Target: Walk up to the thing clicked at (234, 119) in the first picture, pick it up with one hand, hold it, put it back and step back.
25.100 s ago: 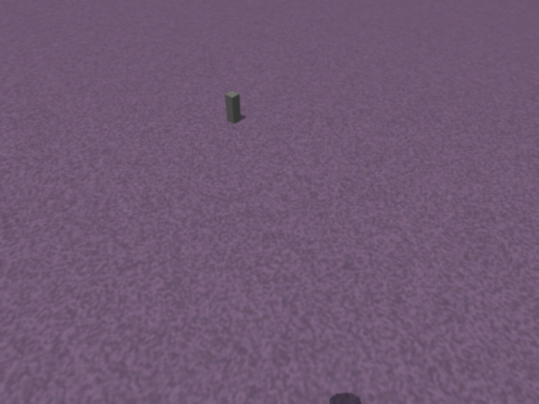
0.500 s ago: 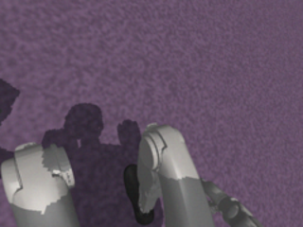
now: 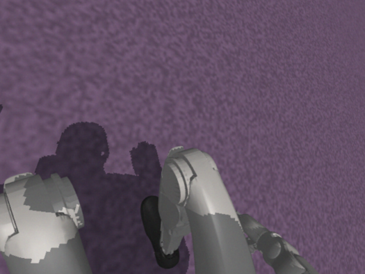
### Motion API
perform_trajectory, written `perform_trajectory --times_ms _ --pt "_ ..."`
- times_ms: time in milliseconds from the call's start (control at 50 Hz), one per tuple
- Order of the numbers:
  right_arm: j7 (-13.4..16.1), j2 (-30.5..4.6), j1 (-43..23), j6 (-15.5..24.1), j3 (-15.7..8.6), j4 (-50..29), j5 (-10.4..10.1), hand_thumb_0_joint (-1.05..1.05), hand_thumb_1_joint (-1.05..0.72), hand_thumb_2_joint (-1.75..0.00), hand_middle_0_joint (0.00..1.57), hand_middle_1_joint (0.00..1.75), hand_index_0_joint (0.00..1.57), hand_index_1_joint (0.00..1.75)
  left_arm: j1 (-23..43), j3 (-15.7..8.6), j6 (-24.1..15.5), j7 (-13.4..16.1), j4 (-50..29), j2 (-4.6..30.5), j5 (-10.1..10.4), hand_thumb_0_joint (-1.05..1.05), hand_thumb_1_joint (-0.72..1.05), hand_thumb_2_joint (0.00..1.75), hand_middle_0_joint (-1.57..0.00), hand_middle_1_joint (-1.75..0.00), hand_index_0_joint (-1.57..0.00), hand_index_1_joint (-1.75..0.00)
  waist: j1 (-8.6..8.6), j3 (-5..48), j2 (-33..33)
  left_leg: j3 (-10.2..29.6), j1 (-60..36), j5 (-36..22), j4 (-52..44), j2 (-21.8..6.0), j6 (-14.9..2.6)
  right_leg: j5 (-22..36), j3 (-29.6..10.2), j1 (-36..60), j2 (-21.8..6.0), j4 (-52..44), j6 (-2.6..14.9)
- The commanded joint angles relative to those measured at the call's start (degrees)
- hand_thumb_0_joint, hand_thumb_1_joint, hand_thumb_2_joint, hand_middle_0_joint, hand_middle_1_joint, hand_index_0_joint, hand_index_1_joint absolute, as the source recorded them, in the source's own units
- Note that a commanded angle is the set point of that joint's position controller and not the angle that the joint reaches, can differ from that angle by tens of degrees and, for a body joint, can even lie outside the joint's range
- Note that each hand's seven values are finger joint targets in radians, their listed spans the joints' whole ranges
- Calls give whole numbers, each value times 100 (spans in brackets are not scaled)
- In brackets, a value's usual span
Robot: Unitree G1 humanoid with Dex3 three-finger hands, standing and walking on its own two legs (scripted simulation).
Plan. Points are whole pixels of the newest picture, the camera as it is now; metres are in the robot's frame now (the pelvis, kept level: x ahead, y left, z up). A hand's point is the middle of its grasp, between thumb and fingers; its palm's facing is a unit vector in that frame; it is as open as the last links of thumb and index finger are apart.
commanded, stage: lower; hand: left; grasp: from the side
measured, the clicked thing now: out of the picture +0.43 +0.33 -0.17
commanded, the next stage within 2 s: loosen in 0.38 s
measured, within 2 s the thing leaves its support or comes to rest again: rests again in 0.66 s
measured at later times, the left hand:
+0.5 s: hand out of the picture +0.42 +0.36 -0.16, palm faces +0.56 -0.83 -0.03, open 10.5 cm
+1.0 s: hand out of the picture +0.42 +0.35 -0.16, palm faces +0.57 -0.82 +0.00, open 14.7 cm
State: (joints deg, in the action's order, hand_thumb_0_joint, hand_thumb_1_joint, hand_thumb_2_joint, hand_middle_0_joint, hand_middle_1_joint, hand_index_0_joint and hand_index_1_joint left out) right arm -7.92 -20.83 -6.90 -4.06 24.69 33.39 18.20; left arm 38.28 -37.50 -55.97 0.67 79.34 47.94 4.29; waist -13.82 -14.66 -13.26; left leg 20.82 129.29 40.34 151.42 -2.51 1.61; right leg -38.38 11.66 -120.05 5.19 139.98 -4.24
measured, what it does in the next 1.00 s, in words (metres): stands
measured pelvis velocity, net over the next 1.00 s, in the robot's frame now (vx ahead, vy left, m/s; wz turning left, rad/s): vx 0.00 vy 0.00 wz -0.02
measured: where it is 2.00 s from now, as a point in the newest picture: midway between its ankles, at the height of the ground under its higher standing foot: (117, 266)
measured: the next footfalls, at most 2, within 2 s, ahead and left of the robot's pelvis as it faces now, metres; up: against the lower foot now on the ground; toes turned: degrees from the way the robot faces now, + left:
none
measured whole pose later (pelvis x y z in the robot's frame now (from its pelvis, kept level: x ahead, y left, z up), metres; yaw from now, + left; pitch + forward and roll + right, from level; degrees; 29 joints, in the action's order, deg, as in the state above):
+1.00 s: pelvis +0.00 +0.00 +0.00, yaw -1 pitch +14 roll -17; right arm -7.8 -20.4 -8.9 -3.9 26.8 31.9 18.9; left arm 38.1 -37.0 -57.6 1.2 79.8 49.1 5.6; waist -13.2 -15.5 -14.8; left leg 22.1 128.7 40.6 152.0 -2.9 1.0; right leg -37.8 12.7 -118.9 5.8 139.2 -4.4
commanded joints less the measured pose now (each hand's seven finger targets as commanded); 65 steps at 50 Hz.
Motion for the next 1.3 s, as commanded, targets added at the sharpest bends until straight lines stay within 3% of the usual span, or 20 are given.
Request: perform_trajectory --times_ms 0,80,100,280,320,480,660,760,820,860,880,920,940,960,980,1080,1180,1240,1260,1280 --pt "130 -1940 285 -60 -594 -73 78 0 -89 -90 20 30 20 30 1098 -97 -453 0 -774 1318 33 0 14 122 -121 -137 -124 -136 -403 3411 3016 -645 -2397 -881 -1743 -328 -26 1258 681 1605 125 -1044 452" --pt "127 -1939 244 -64 -554 -118 89 0 -88 -90 20 30 20 30 1072 -118 -467 27 -698 1340 30 0 16 124 -123 -139 -126 -138 -422 3369 2968 -606 -2356 -845 -1760 -331 -24 1241 725 1640 141 -1052 445" --pt "131 -1952 220 -69 -550 -115 91 0 -88 -90 20 30 20 30 1125 -156 -495 36 -796 1529 0 0 17 123 -121 -138 -124 -137 -370 3325 3063 -613 -2344 -796 -1791 -338 -23 1180 712 1588 143 -1039 463" --pt "130 -1985 139 -82 -511 -156 130 0 -88 -90 20 30 20 30 1098 -56 -518 53 -718 1363 13 0 18 124 -123 -139 -126 -138 -486 3274 3042 -533 -2411 -832 -1777 -354 -8 1234 797 1575 159 -1022 450" --pt "141 -1966 153 -78 -507 -145 131 0 -88 -90 20 30 20 30 985 -104 -506 65 -722 1431 16 0 18 124 -123 -138 -125 -137 -395 3320 2990 -561 -2413 -888 -1741 -357 -20 1279 769 1644 174 -1052 445" --pt "126 -1985 98 -59 -528 -131 128 0 -89 -89 20 30 20 30 1147 -29 -522 98 -852 1435 -11 0 19 117 -126 -132 -129 -131 -436 3209 3091 -548 -2375 -713 -1789 -359 -16 1155 783 1521 170 -1030 456" --pt "127 -1957 38 -51 -514 -159 123 0 -90 -89 20 30 20 30 1061 -3 -574 71 -829 1344 59 0 -29 47 -72 -66 -76 -64 -400 3224 3111 -503 -2486 -847 -1815 -373 12 1224 799 1479 176 -992 464" --pt "120 -1955 16 -57 -487 -220 116 0 -90 -89 20 30 20 30 1110 23 -576 50 -730 1342 78 0 -40 25 -47 -39 -48 -37 -436 3086 2964 -511 -2273 -484 -1824 -355 -29 953 816 1442 187 -1090 457" --pt "125 -1945 58 -43 -481 -198 117 0 -90 -89 20 30 20 30 1026 -100 -577 52 -718 1458 112 0 -42 19 -38 -30 -39 -29 -363 3201 2903 -553 -2268 -634 -1768 -352 -49 1079 776 1586 199 -1099 447" --pt "128 -1907 3 -31 -443 -238 117 0 -90 -90 20 30 20 30 1156 117 -598 8 -820 1218 131 0 -45 14 -32 -23 -33 -22 -421 3243 3006 -525 -2372 -738 -1780 -360 -28 1153 792 1559 207 -1056 455" --pt "138 -1960 48 -36 -484 -217 119 0 -90 -89 20 30 20 30 1024 -44 -579 24 -705 1278 135 0 -43 15 -29 -23 -30 -21 -417 3258 3002 -508 -2479 -860 -1809 -366 -9 1245 816 1568 196 -1046 451" --pt "139 -1931 25 -38 -457 -231 111 0 -90 -90 20 30 20 30 1102 86 -572 20 -788 1269 110 0 -46 13 -25 -18 -25 -18 -428 3168 3043 -499 -2408 -749 -1830 -376 -10 1133 818 1494 191 -1048 465" --pt "144 -1963 58 -57 -489 -205 113 0 -90 -90 20 30 20 30 993 -104 -565 23 -750 1407 112 0 -46 12 -23 -17 -24 -16 -361 3255 3040 -495 -2474 -782 -1843 -377 0 1160 821 1544 203 -1039 467" --pt "133 -1910 15 -54 -444 -219 110 0 -90 -90 20 30 20 30 1053 75 -576 17 -789 1302 104 0 -49 11 -20 -14 -21 -14 -384 3183 3069 -511 -2385 -709 -1841 -369 -9 1099 819 1513 198 -1052 468" --pt "141 -1952 85 -57 -464 -207 125 0 -88 -89 20 30 20 30 974 -174 -558 46 -706 1470 135 0 -46 16 -13 -14 -14 -13 -358 3279 2985 -532 -2384 -817 -1778 -365 -26 1217 797 1686 208 -1087 452" --pt "169 -1919 107 -72 -507 -184 91 0 -88 -89 20 30 20 30 871 -359 -518 -11 -1278 1856 104 0 -40 16 -7 -10 -8 -10 -108 3493 3316 -619 -2541 -877 -1831 -377 -7 1197 703 1678 193 -1057 484" --pt "235 -2002 254 -135 -785 -318 -52 0 -89 -90 20 30 20 30 936 -672 -164 -256 -2212 2247 126 0 -43 14 -6 -9 -8 -8 82 3975 3993 -624 -3104 -1255 -2139 -392 98 1367 631 1462 124 -968 544" --pt "275 -1920 460 -145 -985 -315 -206 0 -89 -90 20 30 20 30 720 -533 233 -557 -2413 1865 256 0 -47 11 -8 -10 -10 -9 135 4136 3966 -719 -3035 -1191 -2222 -354 68 1362 541 1418 91 -1063 556" --pt "303 -1911 529 -143 -1042 -301 -270 0 -89 -90 20 30 20 30 714 -569 370 -655 -2526 1949 295 0 -48 12 -7 -11 -9 -9 178 4133 3969 -757 -2949 -1168 -2223 -346 50 1355 501 1374 85 -1097 559" --pt "312 -1822 626 -143 -1086 -284 -348 0 -89 -89 20 30 20 30 747 -360 534 -765 -2557 1695 342 0 -49 10 -8 -11 -10 -9 152 4106 3851 -794 -2752 -998 -2257 -317 11 1239 466 1308 67 -1146 561"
